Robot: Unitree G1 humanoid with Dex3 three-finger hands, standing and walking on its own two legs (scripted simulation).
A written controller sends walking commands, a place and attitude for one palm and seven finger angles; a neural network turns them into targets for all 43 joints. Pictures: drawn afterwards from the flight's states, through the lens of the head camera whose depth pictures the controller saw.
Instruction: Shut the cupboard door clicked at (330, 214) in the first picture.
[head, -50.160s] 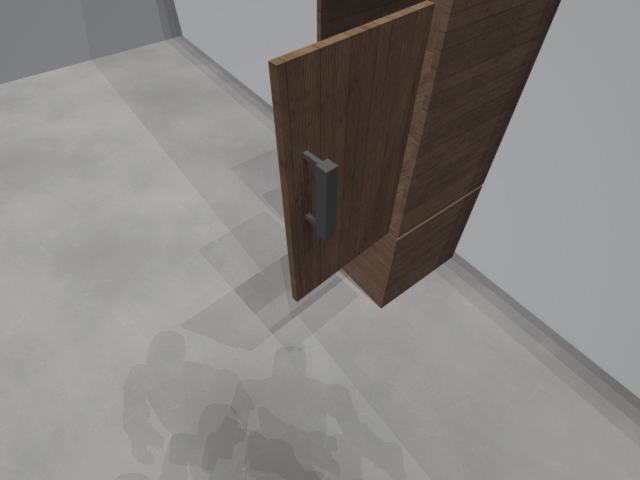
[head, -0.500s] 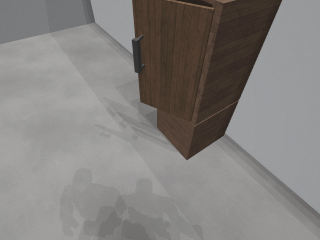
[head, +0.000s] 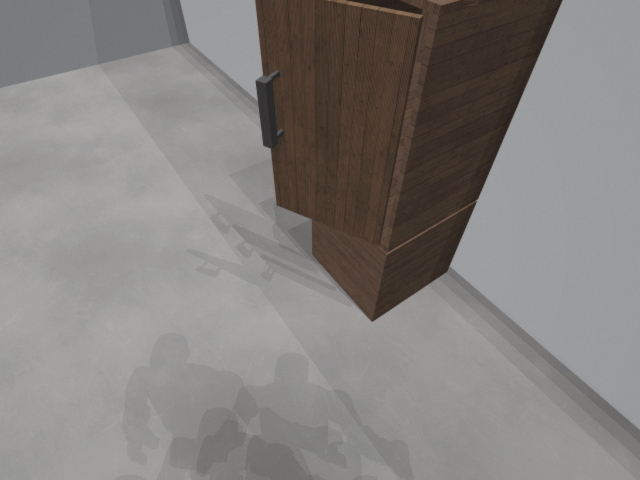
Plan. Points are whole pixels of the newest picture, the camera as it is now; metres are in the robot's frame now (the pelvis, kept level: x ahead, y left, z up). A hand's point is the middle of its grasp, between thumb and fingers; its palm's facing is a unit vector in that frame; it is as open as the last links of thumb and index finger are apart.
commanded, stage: walk to a spot facing it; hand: left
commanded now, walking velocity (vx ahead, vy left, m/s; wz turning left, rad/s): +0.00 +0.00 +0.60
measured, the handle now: (273, 109) +0.88 +0.16 +0.00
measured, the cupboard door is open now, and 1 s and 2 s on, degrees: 26 26 26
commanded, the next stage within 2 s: none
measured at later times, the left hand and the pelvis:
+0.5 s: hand out of the picture -0.01 +0.24 -0.20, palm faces +0.25 -0.93 -0.26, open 7.4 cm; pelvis -0.01 +0.02 -0.02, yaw +14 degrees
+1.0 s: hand out of the picture -0.07 +0.20 -0.19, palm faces +0.57 -0.78 -0.26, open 7.4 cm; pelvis -0.01 +0.00 -0.02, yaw +35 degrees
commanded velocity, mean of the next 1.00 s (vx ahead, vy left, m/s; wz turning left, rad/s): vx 0.00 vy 0.00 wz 0.60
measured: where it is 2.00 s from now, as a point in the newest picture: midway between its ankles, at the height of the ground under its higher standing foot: outside the picture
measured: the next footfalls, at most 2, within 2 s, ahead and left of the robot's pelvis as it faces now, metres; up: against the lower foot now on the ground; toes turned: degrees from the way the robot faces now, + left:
right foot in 0.70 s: +0.07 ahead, -0.11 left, +0.00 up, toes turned +22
left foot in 1.02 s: -0.04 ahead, +0.13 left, +0.00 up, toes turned +40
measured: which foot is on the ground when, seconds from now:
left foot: down 0.00-0.70, up 0.72-1.00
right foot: down 0.00-0.36, up 0.38-0.68, down 0.70-1.00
